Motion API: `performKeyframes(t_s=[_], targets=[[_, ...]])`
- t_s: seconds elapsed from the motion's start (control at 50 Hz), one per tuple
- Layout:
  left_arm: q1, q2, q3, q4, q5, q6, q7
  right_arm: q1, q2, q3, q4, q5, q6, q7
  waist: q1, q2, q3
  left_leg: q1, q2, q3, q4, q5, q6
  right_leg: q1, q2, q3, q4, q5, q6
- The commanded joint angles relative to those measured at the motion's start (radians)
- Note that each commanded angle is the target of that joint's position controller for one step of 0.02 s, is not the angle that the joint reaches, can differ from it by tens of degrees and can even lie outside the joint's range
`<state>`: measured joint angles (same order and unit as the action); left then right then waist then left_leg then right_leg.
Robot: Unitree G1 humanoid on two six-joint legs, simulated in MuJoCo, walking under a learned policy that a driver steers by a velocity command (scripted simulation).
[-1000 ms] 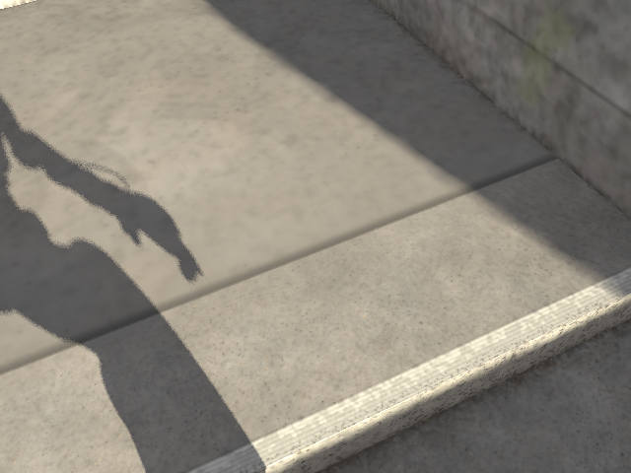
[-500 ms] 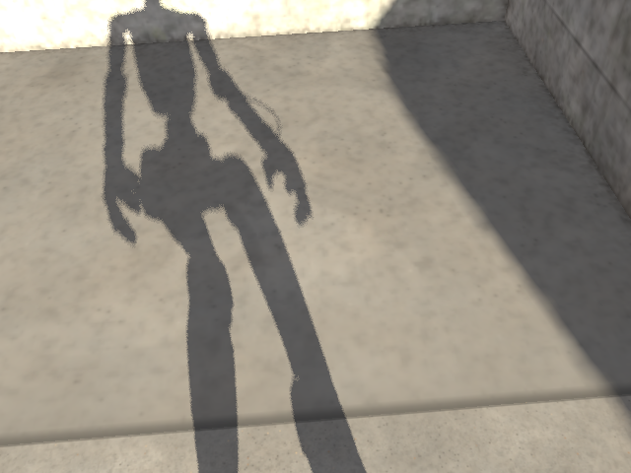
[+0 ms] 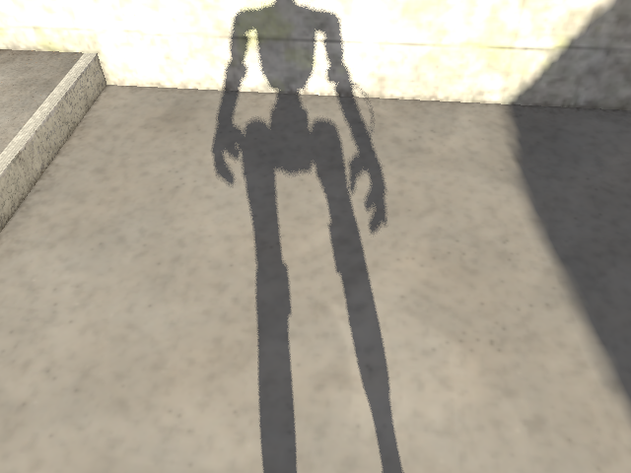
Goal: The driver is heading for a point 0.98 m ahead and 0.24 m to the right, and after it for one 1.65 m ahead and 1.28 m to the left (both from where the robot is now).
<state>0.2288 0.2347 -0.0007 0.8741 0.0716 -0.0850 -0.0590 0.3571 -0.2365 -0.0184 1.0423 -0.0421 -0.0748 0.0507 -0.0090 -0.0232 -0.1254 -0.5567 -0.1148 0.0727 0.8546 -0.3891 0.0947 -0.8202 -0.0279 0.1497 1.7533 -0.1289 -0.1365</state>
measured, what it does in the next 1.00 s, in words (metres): climbs, turning right: right foot, then left foot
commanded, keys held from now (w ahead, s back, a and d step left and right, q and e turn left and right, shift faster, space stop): w+e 0.70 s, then w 0.08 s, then w+q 0.22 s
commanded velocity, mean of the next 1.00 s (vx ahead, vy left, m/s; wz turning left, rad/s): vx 0.50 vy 0.00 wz -0.31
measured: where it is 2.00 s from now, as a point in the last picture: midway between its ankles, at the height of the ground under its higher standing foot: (414, 272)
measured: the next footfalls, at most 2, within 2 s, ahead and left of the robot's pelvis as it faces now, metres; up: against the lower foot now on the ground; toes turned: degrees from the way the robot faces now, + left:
right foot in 0.32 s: +0.36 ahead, -0.20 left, +0.00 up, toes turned -11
left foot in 0.82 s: +0.68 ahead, -0.09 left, +0.00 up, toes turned -26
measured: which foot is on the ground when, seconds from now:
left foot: down 0.00-0.36, up 0.38-0.80, down 0.82-1.00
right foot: up 0.00-0.30, down 0.32-0.84, up 0.86-1.00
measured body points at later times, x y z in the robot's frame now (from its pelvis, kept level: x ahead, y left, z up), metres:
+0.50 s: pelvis +0.29 -0.11 +0.05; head +0.30 -0.12 +0.50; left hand +0.42 +0.12 -0.08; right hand +0.32 -0.37 -0.09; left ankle +0.24 +0.06 -0.59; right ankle +0.32 -0.19 -0.69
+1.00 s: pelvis +0.57 -0.14 +0.05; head +0.59 -0.14 +0.50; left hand +0.78 +0.06 -0.07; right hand +0.56 -0.42 -0.07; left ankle +0.65 -0.07 -0.69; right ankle +0.48 -0.25 -0.61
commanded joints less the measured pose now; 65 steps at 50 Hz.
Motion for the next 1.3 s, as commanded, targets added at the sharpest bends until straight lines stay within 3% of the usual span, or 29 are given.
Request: performKeyframes(t_s=[0.02, 0.08, 0.16, 0.22, 0.3, 0.34, 0.36, 0.38, 0.4, 0.42, 0.48, 0.52, 0.54, 0.6, 0.64, 0.76, 0.82, 0.84, 0.86, 0.88, 0.9, 0.94, 1.0, 1.08, 1.18, 1.24, 1.26, 1.28, 1.3], targets=[[0.038, -0.013, -0.007, -0.034, -0.006, 0.002, -0.001, -0.257, 0.046, 0.025, -0.107, -0.010, -0.056, -0.008, 0.116, 0.031, 0.076, -0.064, 0.280, -0.357, -0.565, 0.055, 0.170, -0.074, -0.067, -0.038, -0.056, -0.044, -0.008], [-0.143, 0.054, 0.014, -0.098, 0.004, -0.028, -0.005, -0.175, -0.007, 0.021, -0.106, -0.037, -0.086, -0.041, 0.043, 0.032, 0.059, 0.053, 0.246, -0.199, -0.596, 0.247, 0.125, -0.046, -0.114, -0.074, -0.398, 0.121, 0.036], [-0.217, 0.007, 0.016, -0.097, -0.013, -0.003, -0.023, -0.002, -0.091, 0.000, -0.071, -0.008, -0.079, -0.005, -0.029, 0.096, 0.137, 0.178, 0.275, -0.068, -0.659, 0.405, 0.113, 0.196, -0.079, -0.177, -0.889, 0.205, 0.109], [-0.298, 0.020, 0.026, -0.139, -0.019, 0.024, -0.006, 0.058, -0.106, -0.017, -0.035, -0.004, -0.085, 0.014, -0.053, 0.091, 0.189, 0.528, 0.375, -0.103, -0.648, 0.519, 0.134, 0.077, -0.069, -0.159, -1.083, 0.186, 0.096], [-0.292, 0.076, 0.066, -0.145, -0.041, -0.006, 0.014, 0.018, -0.124, -0.032, -0.053, -0.001, -0.050, -0.011, -0.023, 0.073, 0.140, 0.714, 0.380, -0.010, -0.521, 0.818, 0.075, 0.258, 0.026, -0.229, -1.250, 0.112, 0.030], [-0.120, 0.145, 0.098, -0.106, -0.046, -0.038, 0.036, 0.064, -0.083, -0.024, -0.068, -0.026, -0.048, -0.023, 0.015, 0.036, -0.036, 0.551, 0.282, 0.075, -0.242, 0.856, -0.011, 0.701, 0.051, -0.174, -1.156, 0.266, -0.068], [0.079, 0.162, 0.095, -0.071, -0.052, -0.035, 0.042, 0.210, 0.009, 0.011, -0.104, -0.038, -0.053, -0.031, 0.034, -0.163, -0.323, 0.182, 0.167, 0.042, 0.034, 0.484, -0.103, 1.240, -0.136, 0.193, -1.175, 0.216, -0.266], [0.328, 0.158, 0.097, 0.028, -0.035, -0.022, 0.046, 0.089, -0.053, -0.005, -0.107, -0.033, -0.047, -0.002, 0.159, -0.164, -0.285, -0.055, 0.028, -0.024, 0.235, -0.120, -0.131, 1.366, -0.247, 0.502, -1.399, 0.042, -0.299], [0.360, 0.183, 0.117, 0.071, -0.018, -0.030, 0.055, -0.094, -0.063, -0.018, -0.168, -0.008, -0.039, 0.013, 0.204, -0.092, -0.080, -0.243, 0.075, -0.148, 0.384, -0.099, -0.087, 1.277, -0.220, 0.458, -1.464, -0.120, -0.193], [0.268, 0.194, 0.128, 0.058, -0.027, -0.038, 0.060, -0.194, -0.089, -0.027, -0.188, -0.003, -0.049, 0.000, 0.184, -0.078, 0.059, -0.304, 0.129, -0.174, 0.434, -0.036, -0.066, 1.094, -0.195, 0.382, -1.473, -0.120, -0.158], [0.044, 0.028, 0.075, 0.013, -0.037, -0.036, 0.040, -0.150, 0.009, -0.004, -0.178, -0.047, -0.052, -0.033, 0.012, 0.021, 0.061, -0.083, 0.218, -0.192, 0.368, 0.090, -0.024, 0.695, -0.171, 0.251, -1.538, 0.036, -0.166], [-0.011, 0.012, 0.068, -0.022, -0.040, -0.047, 0.033, -0.161, 0.003, -0.007, -0.187, -0.039, -0.034, -0.040, -0.012, 0.008, 0.070, -0.087, 0.216, -0.166, 0.291, 0.094, -0.059, 0.630, -0.134, 0.205, -1.578, -0.003, -0.172], [-0.046, 0.127, 0.094, -0.062, -0.115, -0.028, 0.046, -0.213, -0.143, -0.059, -0.236, 0.083, -0.052, -0.078, -0.021, 0.008, 0.135, -0.114, 0.218, -0.152, 0.212, 0.138, -0.084, 0.550, -0.144, 0.218, -1.586, 0.024, -0.152], [0.039, 0.154, 0.104, -0.063, -0.092, -0.007, 0.073, -0.325, -0.061, -0.038, -0.263, 0.045, -0.066, -0.088, 0.021, -0.001, 0.141, -0.050, 0.190, -0.133, -0.080, 0.349, -0.124, 0.464, -0.093, 0.138, -1.571, 0.063, -0.113], [0.094, 0.150, 0.107, -0.058, -0.090, 0.003, 0.079, -0.391, -0.033, -0.033, -0.282, 0.046, -0.065, -0.075, 0.054, -0.039, 0.134, 0.045, 0.142, -0.111, -0.208, 0.482, -0.132, 0.421, -0.060, 0.114, -1.562, 0.033, -0.096], [0.166, 0.118, 0.109, -0.041, -0.101, 0.020, 0.088, -0.446, -0.095, -0.050, -0.322, 0.056, -0.071, -0.055, 0.071, -0.048, 0.117, 0.064, 0.140, -0.157, -0.380, 0.446, -0.111, 0.643, -0.118, 0.225, -1.413, -0.047, -0.070], [0.162, 0.100, 0.104, -0.056, -0.081, 0.024, 0.085, -0.272, -0.153, -0.076, -0.283, 0.040, -0.085, -0.055, -0.012, -0.068, 0.017, 0.308, 0.137, -0.119, -0.405, 0.346, -0.031, 0.684, -0.054, 0.171, -1.175, 0.264, -0.025], [0.155, 0.069, 0.089, -0.078, -0.069, 0.019, 0.081, -0.092, -0.200, -0.088, -0.255, 0.031, -0.085, -0.056, -0.081, 0.011, -0.118, 0.573, 0.278, -0.281, -0.364, 0.362, 0.043, 0.553, 0.003, 0.090, -0.906, 0.159, 0.009], [0.315, 0.017, 0.074, -0.071, -0.095, 0.001, 0.071, 0.042, -0.281, -0.116, -0.205, 0.038, -0.070, -0.051, -0.043, 0.356, -0.217, 0.905, 0.474, -0.730, -0.460, 0.165, 0.245, 0.181, 0.143, -0.028, -0.561, -0.237, 0.102], [0.272, 0.083, 0.078, -0.067, -0.104, -0.009, 0.071, 0.036, -0.199, -0.098, -0.206, 0.067, -0.059, -0.047, -0.066, 0.309, -0.170, 0.908, 0.492, -0.907, -0.559, -0.083, 0.249, 0.003, 0.089, -0.004, -0.442, -0.403, 0.103], [0.120, 0.138, 0.088, -0.105, -0.100, -0.017, 0.069, -0.042, -0.142, -0.082, -0.235, 0.067, -0.050, -0.048, -0.087, 0.184, -0.032, 0.791, 0.445, -0.789, -0.575, -0.100, 0.201, -0.055, 0.038, -0.006, -0.411, -0.314, 0.097], [-0.027, 0.116, 0.088, -0.154, -0.064, -0.027, 0.078, -0.144, -0.133, -0.072, -0.264, 0.044, -0.036, -0.041, -0.047, 0.040, 0.083, 0.533, 0.365, -0.613, -0.599, 0.122, 0.173, 0.007, -0.018, -0.052, -0.519, -0.198, 0.101], [-0.011, 0.077, 0.087, -0.172, -0.056, -0.023, 0.083, -0.151, -0.103, -0.063, -0.262, 0.048, -0.029, -0.041, 0.014, 0.104, 0.070, 0.384, 0.275, -0.468, -0.622, 0.336, 0.156, 0.160, -0.040, -0.086, -0.729, -0.198, 0.123], [-0.141, 0.034, 0.063, -0.211, -0.061, -0.023, 0.078, -0.114, -0.173, -0.087, -0.261, 0.065, -0.015, -0.062, -0.009, 0.112, 0.074, 0.254, 0.238, -0.384, -0.638, 0.352, 0.149, 0.312, 0.000, -0.121, -1.033, -0.030, 0.157], [-0.260, 0.079, 0.072, -0.259, -0.086, -0.032, 0.067, -0.022, -0.168, -0.090, -0.254, 0.077, 0.005, -0.067, -0.041, 0.116, 0.085, 0.271, 0.246, -0.453, -0.574, 0.234, 0.128, 0.420, 0.043, -0.091, -1.220, 0.060, 0.162], [-0.172, 0.109, 0.093, -0.242, -0.085, -0.043, 0.068, -0.020, -0.144, -0.087, -0.269, 0.075, 0.014, -0.072, 0.021, 0.120, 0.055, 0.250, 0.198, -0.482, -0.451, 0.167, 0.078, 0.622, 0.033, -0.093, -1.331, 0.032, 0.128], [-0.057, 0.145, 0.108, -0.224, -0.077, -0.044, 0.075, -0.049, -0.105, -0.076, -0.287, 0.069, 0.009, -0.072, 0.081, 0.098, 0.002, 0.153, 0.156, -0.437, -0.301, 0.155, 0.039, 0.797, -0.057, -0.025, -1.327, 0.007, 0.088], [0.088, 0.209, 0.124, -0.205, -0.060, -0.037, 0.086, -0.023, -0.030, -0.058, -0.306, 0.064, 0.001, -0.071, 0.119, -0.079, -0.110, -0.050, 0.056, -0.287, 0.011, -0.044, -0.020, 1.064, -0.258, 0.187, -1.347, -0.070, 0.010], [0.151, 0.248, 0.137, -0.177, -0.064, -0.024, 0.077, 0.026, -0.066, -0.058, -0.344, 0.085, -0.012, -0.071, 0.097, -0.327, -0.136, -0.280, 0.054, -0.207, 0.217, -0.214, -0.036, 1.135, -0.433, 0.552, -1.438, -0.289, -0.115]])
Keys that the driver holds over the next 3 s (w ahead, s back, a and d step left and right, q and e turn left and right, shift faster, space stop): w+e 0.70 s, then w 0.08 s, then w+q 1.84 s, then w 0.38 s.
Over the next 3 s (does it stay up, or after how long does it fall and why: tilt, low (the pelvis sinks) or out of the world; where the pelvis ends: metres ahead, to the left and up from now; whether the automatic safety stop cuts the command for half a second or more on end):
stays up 1.44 0.08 0.05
